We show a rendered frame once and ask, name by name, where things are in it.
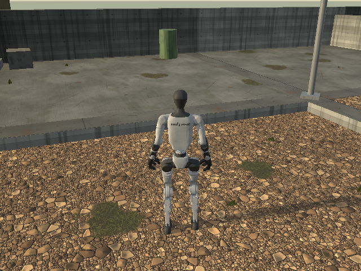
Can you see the robot left upper arm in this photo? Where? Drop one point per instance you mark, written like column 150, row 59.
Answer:
column 163, row 119

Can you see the robot left hand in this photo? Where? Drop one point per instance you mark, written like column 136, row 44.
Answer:
column 152, row 161

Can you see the humanoid robot torso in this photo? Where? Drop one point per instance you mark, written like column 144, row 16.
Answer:
column 180, row 131

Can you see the robot right hand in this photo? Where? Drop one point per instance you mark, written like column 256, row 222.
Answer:
column 206, row 162

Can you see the robot head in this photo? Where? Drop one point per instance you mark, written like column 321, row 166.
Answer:
column 180, row 99

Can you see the robot left forearm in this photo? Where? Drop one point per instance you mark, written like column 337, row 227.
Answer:
column 154, row 150

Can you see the robot right forearm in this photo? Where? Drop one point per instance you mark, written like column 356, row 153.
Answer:
column 205, row 150

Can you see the robot right upper arm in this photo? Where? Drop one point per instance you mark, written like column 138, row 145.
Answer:
column 197, row 119

